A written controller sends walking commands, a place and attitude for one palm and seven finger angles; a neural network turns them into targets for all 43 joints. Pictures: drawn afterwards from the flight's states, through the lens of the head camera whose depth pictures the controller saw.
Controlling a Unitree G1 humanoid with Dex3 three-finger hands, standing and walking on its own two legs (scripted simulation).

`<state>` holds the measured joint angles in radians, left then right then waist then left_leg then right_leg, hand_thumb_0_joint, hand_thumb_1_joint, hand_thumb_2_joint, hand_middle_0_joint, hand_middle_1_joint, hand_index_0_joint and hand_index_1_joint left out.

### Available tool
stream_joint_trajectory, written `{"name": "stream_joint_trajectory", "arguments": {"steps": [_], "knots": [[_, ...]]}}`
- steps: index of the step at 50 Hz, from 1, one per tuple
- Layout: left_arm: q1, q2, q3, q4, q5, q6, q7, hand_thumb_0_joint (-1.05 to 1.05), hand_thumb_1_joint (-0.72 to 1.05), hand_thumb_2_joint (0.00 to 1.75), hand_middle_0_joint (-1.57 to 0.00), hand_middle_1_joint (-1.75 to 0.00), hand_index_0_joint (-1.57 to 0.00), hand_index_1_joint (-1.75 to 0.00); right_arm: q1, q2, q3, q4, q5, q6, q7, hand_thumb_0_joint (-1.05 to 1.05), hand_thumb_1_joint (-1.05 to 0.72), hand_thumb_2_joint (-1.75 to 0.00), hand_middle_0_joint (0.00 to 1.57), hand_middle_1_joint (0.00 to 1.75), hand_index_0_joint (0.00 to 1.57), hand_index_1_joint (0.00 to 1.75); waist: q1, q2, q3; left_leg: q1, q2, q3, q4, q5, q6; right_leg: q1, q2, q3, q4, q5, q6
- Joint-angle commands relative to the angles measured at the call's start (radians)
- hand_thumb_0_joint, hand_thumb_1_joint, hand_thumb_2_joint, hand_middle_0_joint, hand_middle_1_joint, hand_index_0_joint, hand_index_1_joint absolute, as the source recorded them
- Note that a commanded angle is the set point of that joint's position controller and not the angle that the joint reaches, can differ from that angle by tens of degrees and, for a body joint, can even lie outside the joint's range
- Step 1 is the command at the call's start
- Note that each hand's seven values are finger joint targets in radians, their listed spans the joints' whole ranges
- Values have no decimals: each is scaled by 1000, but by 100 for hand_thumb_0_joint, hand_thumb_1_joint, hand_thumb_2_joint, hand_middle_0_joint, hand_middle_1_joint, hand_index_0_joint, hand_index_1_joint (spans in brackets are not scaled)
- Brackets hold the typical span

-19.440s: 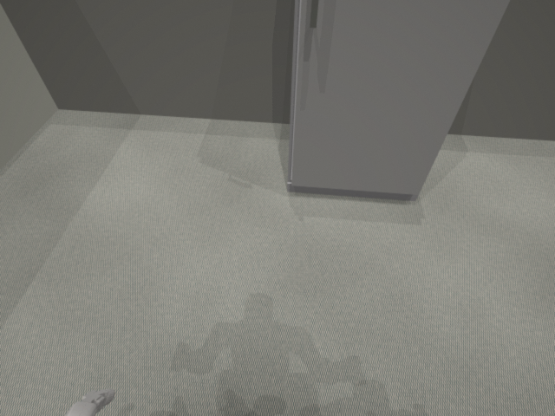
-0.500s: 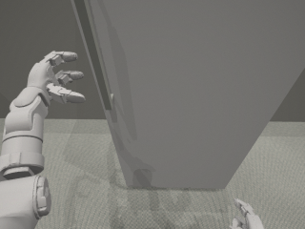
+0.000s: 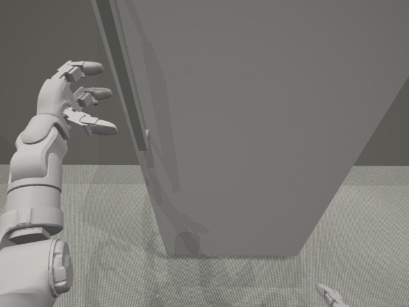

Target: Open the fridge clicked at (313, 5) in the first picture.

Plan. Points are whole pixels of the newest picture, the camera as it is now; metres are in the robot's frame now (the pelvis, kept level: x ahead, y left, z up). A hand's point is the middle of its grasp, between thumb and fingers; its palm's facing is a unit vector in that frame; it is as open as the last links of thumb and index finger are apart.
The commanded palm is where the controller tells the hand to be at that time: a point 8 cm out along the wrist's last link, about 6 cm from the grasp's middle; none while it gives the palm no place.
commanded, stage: move the hooked fingers beside the handle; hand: left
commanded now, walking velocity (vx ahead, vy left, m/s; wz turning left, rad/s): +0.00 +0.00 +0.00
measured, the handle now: (126, 64) +0.47 +0.17 +0.27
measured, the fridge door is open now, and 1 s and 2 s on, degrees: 0 0 0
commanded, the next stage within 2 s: none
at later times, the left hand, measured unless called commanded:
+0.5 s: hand (92, 109) +0.41 +0.23 +0.21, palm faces +0.09 -1.00 -0.02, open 14.0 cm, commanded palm +0.38 +0.28 +0.22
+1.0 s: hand (94, 101) +0.40 +0.21 +0.24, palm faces +0.04 -1.00 -0.01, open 14.0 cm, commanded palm +0.38 +0.27 +0.22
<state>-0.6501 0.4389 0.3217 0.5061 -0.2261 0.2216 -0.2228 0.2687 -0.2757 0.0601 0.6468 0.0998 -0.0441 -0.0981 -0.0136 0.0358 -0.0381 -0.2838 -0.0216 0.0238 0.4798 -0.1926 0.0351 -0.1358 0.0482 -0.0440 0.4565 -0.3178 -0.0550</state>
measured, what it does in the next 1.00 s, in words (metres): stands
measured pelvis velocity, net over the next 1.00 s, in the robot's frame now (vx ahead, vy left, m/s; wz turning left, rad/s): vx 0.00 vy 0.00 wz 0.01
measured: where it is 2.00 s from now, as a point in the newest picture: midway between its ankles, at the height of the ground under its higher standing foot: outside the picture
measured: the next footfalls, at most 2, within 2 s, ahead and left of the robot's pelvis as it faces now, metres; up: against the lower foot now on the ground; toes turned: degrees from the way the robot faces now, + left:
none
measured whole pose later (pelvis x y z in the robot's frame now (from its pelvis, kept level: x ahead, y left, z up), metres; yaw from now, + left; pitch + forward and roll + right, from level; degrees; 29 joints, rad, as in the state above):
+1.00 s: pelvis +0.00 +0.00 +0.00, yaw +1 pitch +0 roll +0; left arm -0.65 0.45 0.32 0.49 -0.25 0.21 -0.26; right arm 0.25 -0.28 0.06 0.63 0.11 -0.04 -0.10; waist 0.00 0.04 -0.05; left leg -0.31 -0.02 0.01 0.51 -0.21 0.03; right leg -0.15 0.05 -0.06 0.48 -0.33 -0.06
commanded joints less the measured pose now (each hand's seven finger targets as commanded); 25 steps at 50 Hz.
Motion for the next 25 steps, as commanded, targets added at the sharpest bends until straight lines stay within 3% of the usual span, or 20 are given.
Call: {"name": "stream_joint_trajectory", "arguments": {"steps": [1,2,3,5,7,8,9,12,13,16,17,18,19,23,25], "knots": [[-412,294,64,-49,4,11,-5,0,-50,30,-30,-120,-30,-120,-91,-145,-49,-138,0,-38,-11,0,-90,-90,20,30,20,30,5,-20,-170,199,18,-73,-34,115,24,-144,-33,34,-95,249,31],[-427,280,49,-53,-1,16,-15,0,-50,30,-30,-120,-30,-120,-90,-146,-51,-144,1,-36,-10,0,-90,-90,20,30,20,30,1,-32,-178,199,16,-68,-29,117,27,-143,-35,38,-94,264,35],[-395,302,68,-51,-4,8,-21,0,-50,30,-30,-120,-30,-120,-85,-149,-58,-150,3,-35,-9,0,-90,-90,20,30,20,30,6,-59,-208,201,16,-63,-19,138,30,-117,-36,36,-87,289,37],[-446,322,74,-123,-9,-19,-35,0,-50,30,-30,-120,-30,-120,-96,-145,-55,-166,4,-37,-9,0,-90,-90,20,30,20,30,5,-21,-263,226,11,-64,-11,172,31,-96,-40,46,-76,342,36],[-514,284,37,-214,-15,-63,-45,0,-50,30,-30,-120,-30,-120,-107,-136,-55,-176,4,-46,-8,0,-90,-90,20,30,20,30,-6,33,-300,284,12,-71,1,206,30,-111,-35,45,-67,355,30],[-541,257,8,-261,-27,-90,-48,0,-50,30,-30,-120,-30,-120,-105,-134,-55,-179,4,-52,-8,0,-90,-90,20,30,20,30,-20,8,-313,301,14,-70,8,224,34,-107,-32,40,-67,366,32],[-541,322,68,-280,-26,-102,-45,0,-50,30,-30,-120,-30,-120,-106,-139,-57,-175,1,-56,-8,0,-90,-90,20,30,20,30,-6,35,-343,315,13,-77,11,232,33,-101,-30,49,-66,376,31],[-559,265,29,-241,-33,-98,-50,0,-50,30,-30,-120,-30,-120,-107,-134,-49,-157,2,-62,-11,0,-90,-90,20,30,20,30,-20,41,-298,325,12,-82,8,212,30,-143,-28,40,-71,344,29],[-539,281,40,-218,-35,-91,-48,0,-50,30,-30,-120,-30,-120,-100,-138,-53,-150,2,-62,-13,0,-90,-90,20,30,20,30,-19,-4,-290,307,13,-73,12,211,35,-130,-30,39,-75,353,33],[-469,312,75,-113,-20,-32,-41,0,-50,30,-30,-120,-30,-120,-100,-142,-50,-141,3,-53,-10,0,-90,-90,20,30,20,30,4,5,-239,235,7,-70,1,180,30,-127,-39,45,-70,355,34],[-432,306,72,-82,-17,-13,-41,0,-50,30,-30,-120,-30,-120,-100,-141,-50,-144,4,-47,-8,0,-90,-90,20,30,20,30,7,-5,-232,216,6,-65,0,168,29,-126,-41,46,-71,353,38],[-387,337,100,-47,-16,-6,-38,0,-50,30,-30,-120,-30,-120,-91,-146,-54,-145,4,-40,-6,0,-90,-90,20,30,20,30,17,-35,-228,198,4,-58,6,172,31,-109,-44,46,-71,368,44],[-395,330,87,-48,-12,0,-42,0,-50,30,-30,-120,-30,-120,-101,-145,-50,-151,6,-35,-5,0,-90,-90,20,30,20,30,14,-19,-216,182,4,-56,4,173,31,-105,-49,54,-67,388,46],[-432,338,83,-150,-16,-49,-48,0,-50,30,-30,-120,-30,-120,-101,-142,-57,-183,6,-32,-3,0,-90,-90,20,30,20,30,7,-27,-281,217,6,-56,16,215,35,-81,-43,50,-54,421,45],[-487,362,108,-248,-19,-92,-51,0,-50,30,-30,-120,-30,-120,-110,-138,-55,-189,2,-39,-3,0,-90,-90,20,30,20,30,9,24,-338,266,7,-65,19,258,35,-63,-41,54,-43,457,38]]}}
